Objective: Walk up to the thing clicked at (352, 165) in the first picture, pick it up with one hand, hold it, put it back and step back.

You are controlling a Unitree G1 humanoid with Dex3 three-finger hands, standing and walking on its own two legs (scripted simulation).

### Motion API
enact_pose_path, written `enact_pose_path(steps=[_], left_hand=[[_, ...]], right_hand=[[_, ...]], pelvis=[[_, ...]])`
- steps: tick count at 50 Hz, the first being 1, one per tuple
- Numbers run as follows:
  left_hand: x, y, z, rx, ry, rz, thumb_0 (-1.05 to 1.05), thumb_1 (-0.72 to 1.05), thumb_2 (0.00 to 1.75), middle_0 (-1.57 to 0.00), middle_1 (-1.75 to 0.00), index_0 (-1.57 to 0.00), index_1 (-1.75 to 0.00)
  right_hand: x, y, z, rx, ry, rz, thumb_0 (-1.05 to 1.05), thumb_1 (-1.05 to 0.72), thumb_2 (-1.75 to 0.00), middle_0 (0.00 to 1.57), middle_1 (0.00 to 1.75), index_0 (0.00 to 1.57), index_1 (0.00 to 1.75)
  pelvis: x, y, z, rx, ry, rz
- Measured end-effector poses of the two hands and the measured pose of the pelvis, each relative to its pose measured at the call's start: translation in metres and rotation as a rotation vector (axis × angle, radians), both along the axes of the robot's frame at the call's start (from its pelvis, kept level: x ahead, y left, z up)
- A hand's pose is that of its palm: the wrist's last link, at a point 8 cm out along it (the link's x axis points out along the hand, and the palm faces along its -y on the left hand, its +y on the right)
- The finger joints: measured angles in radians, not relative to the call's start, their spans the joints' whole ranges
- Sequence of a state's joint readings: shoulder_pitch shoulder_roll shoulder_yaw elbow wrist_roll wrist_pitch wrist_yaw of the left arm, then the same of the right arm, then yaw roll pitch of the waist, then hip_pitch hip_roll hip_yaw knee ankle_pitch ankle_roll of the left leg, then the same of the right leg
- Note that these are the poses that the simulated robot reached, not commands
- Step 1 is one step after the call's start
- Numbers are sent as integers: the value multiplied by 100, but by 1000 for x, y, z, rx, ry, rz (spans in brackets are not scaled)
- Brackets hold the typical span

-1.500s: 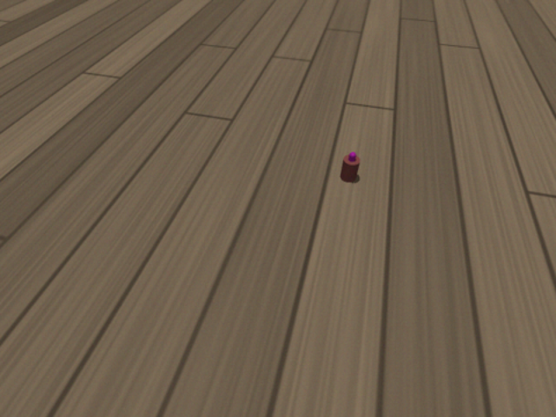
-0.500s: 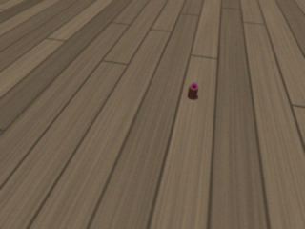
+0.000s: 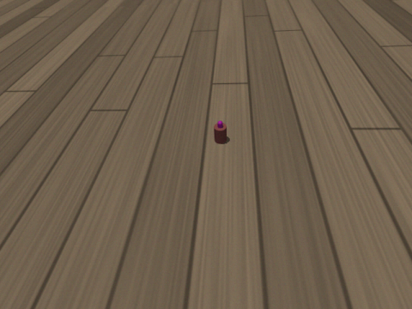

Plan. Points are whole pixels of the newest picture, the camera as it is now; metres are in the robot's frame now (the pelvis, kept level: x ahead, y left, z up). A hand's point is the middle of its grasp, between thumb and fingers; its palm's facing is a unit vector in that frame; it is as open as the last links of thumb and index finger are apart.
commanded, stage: walk up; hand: left
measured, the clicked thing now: (220, 130) +1.34 -0.04 -0.66
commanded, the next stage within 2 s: none
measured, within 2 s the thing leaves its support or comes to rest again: neither
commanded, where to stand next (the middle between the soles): +0.98 -0.16 m, yaw -13 degrees
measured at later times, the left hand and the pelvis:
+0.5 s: hand (116, 247) +0.31 +0.26 -0.14, palm faces -0.20 -0.92 -0.33, open 7.4 cm; pelvis +0.23 +0.00 +0.01, yaw -8 degrees
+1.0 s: hand (168, 149) +0.62 +0.15 -0.10, palm faces -0.23 -0.90 -0.38, open 7.4 cm; pelvis +0.46 -0.08 +0.02, yaw -13 degrees
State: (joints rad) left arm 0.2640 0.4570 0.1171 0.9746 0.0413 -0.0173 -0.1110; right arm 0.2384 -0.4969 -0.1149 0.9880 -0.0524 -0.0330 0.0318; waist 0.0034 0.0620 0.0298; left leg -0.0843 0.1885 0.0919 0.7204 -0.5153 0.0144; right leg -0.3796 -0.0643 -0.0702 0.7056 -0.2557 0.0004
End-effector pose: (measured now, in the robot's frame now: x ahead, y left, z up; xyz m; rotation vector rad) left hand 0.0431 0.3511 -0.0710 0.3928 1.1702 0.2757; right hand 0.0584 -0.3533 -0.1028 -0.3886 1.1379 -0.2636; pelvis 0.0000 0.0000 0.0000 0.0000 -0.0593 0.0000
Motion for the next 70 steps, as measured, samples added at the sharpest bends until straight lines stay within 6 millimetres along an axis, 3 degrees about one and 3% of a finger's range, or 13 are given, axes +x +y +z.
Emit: enact_pose_path(steps=[3, 8, 15, 23, 30, 37, 43, 46, 50, 56, 60, 66, 70], left_hand=[[16, -24, -3, -23, -29, 12, 0, 91, 90, -20, -30, -20, -30], [36, -56, -1, -85, 37, -2, 0, 91, 90, -21, -30, -20, -30], [99, -63, -14, -128, 83, -53, 0, 90, 90, -21, -30, -20, -30], [228, -43, -38, -121, 67, -147, 0, 91, 90, -21, -30, -20, -30], [363, -50, -10, -105, -46, -272, 0, 91, 90, -21, -30, -20, -30], [471, -82, 7, -94, -100, -358, 0, 91, 90, -20, -30, -20, -30], [549, -128, 2, -66, -135, -385, 0, 91, 90, -20, -30, -20, -30], [569, -147, 3, -72, -171, -368, 0, 91, 90, -21, -30, -20, -30], [574, -157, 10, -83, -144, -325, 0, 91, 90, -21, -30, -20, -30], [577, -147, 7, -76, -44, -288, 0, 91, 90, -21, -30, -20, -30], [590, -131, -1, -79, -13, -263, 0, 90, 90, -21, -30, -20, -30], [634, -101, -31, -87, 33, -242, 0, 91, 90, -21, -30, -20, -30], [674, -101, -35, -98, 68, -270, 0, 91, 90, -21, -30, -20, -30]], right_hand=[[26, -2, -2, 31, 15, 8, 1, -90, -90, 20, 30, 20, 30], [74, 10, 16, 94, -36, 29, 1, -90, -90, 20, 30, 20, 30], [125, 13, 30, 80, -13, 21, 1, -90, -90, 21, 30, 21, 30], [202, 21, 36, 3, -84, -38, 1, -90, -90, 21, 30, 21, 30], [217, 26, 52, 16, -74, -144, 1, -90, -90, 21, 30, 21, 30], [232, 7, 36, 44, 26, -207, 1, -90, -90, 21, 30, 21, 30], [274, -27, -3, 77, 71, -252, 1, -90, -90, 21, 30, 21, 30], [310, -35, -10, 101, 85, -233, 1, -90, -90, 21, 30, 20, 30], [368, -42, 2, 119, 38, -196, 1, -90, -90, 21, 30, 20, 30], [441, -54, 21, 99, -37, -157, 1, -90, -90, 21, 30, 20, 30], [481, -57, 28, 71, -24, -131, 1, -90, -90, 21, 30, 20, 30], [550, -47, 35, 10, -46, -110, 1, -90, -90, 21, 30, 20, 30], [576, -35, 45, -4, -105, -145, 1, -90, -90, 21, 30, 21, 30]], pelvis=[[21, -12, 3, 0, -1, -18], [57, -20, 22, -9, 5, -58], [123, -21, 24, -31, 29, -92], [213, 0, 8, -2, 30, -133], [279, -5, 27, -2, 20, -164], [342, -24, 24, 20, 16, -200], [407, -60, 3, 13, 21, -209], [430, -74, 3, 10, 10, -214], [459, -83, 17, 16, 5, -229], [502, -85, 25, -10, 14, -242], [535, -81, 23, -31, 24, -229], [594, -65, 8, -19, 28, -218], [625, -56, 13, -30, 19, -235]])
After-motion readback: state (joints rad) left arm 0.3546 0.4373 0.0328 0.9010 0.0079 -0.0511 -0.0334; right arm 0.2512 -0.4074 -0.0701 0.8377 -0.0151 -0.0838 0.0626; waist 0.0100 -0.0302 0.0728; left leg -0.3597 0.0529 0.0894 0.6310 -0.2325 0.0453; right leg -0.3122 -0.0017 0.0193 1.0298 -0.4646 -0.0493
